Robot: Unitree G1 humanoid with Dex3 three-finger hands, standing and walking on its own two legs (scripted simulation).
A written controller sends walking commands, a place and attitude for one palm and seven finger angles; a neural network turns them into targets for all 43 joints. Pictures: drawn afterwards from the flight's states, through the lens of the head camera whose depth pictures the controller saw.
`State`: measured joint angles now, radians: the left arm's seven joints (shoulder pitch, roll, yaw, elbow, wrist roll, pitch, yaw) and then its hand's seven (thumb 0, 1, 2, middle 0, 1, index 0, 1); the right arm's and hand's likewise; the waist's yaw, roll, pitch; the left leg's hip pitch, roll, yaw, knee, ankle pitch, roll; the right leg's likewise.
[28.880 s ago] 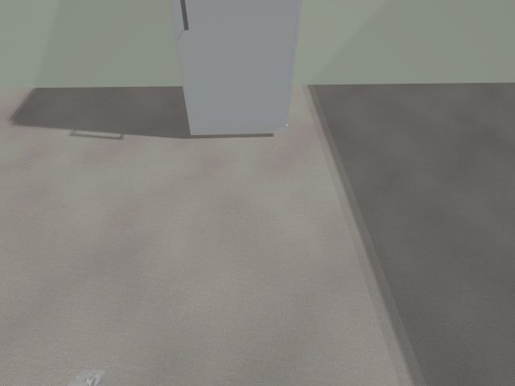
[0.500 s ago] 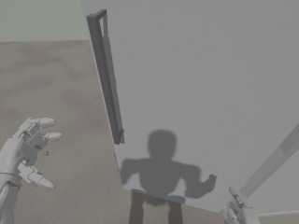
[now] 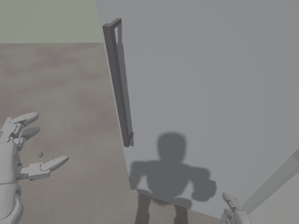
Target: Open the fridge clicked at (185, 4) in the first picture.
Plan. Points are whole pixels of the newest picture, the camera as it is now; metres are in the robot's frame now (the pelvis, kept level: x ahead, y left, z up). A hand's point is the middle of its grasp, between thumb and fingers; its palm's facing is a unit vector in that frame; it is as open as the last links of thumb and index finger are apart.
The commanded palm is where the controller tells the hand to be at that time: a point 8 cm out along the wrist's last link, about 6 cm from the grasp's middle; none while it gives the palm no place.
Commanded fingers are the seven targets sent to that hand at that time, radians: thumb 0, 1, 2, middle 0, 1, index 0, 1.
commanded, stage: draw the hand back to the body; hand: left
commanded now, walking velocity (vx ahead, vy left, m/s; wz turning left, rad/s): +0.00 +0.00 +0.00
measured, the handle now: (123, 97) +0.43 +0.14 +0.13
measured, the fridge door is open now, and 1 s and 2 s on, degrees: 72 72 72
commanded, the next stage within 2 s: step back with the hand held close in 0.70 s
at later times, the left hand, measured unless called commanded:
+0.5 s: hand (36, 152) +0.20 +0.27 +0.16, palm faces +0.49 -0.79 -0.37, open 7.7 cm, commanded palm +0.15 +0.30 +0.18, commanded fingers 0.00 0.90 0.90 -0.20 -0.30 -0.20 -0.30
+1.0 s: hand (41, 151) +0.20 +0.26 +0.16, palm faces +0.42 -0.82 -0.39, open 7.4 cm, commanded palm +0.13 +0.30 +0.18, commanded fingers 0.00 0.90 0.90 -0.20 -0.30 -0.20 -0.30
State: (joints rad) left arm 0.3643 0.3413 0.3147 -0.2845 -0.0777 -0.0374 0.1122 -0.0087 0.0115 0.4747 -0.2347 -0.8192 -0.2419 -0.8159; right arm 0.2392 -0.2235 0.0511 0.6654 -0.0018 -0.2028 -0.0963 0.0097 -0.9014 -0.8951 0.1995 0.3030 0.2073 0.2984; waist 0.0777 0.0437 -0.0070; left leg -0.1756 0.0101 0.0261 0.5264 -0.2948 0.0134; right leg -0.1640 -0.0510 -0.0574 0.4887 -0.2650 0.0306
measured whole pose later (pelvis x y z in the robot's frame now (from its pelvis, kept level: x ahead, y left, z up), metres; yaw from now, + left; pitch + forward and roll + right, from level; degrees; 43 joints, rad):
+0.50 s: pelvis +0.01 -0.01 +0.00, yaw -1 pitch -5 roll +0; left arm 0.43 0.35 0.37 -0.36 -0.08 -0.06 0.11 0.01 0.82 0.87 -0.21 -0.34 -0.22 -0.34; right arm 0.20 -0.22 0.02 0.65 -0.01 -0.15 -0.09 0.01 -0.90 -0.90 0.20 0.30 0.21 0.30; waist 0.08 0.05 0.01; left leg -0.10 0.02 0.03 0.45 -0.27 0.00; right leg -0.10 -0.04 -0.05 0.43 -0.25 0.02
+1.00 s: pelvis -0.01 +0.00 +0.01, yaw -1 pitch -2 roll -1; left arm 0.44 0.34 0.37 -0.41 -0.05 -0.13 0.11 0.01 0.89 0.90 -0.21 -0.30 -0.21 -0.30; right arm 0.17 -0.23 0.03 0.60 -0.02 -0.07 -0.07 0.01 -0.90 -0.90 0.20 0.30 0.21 0.30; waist 0.04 0.04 0.03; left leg -0.19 0.03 0.04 0.47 -0.25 0.01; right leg -0.17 -0.03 -0.05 0.40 -0.19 0.03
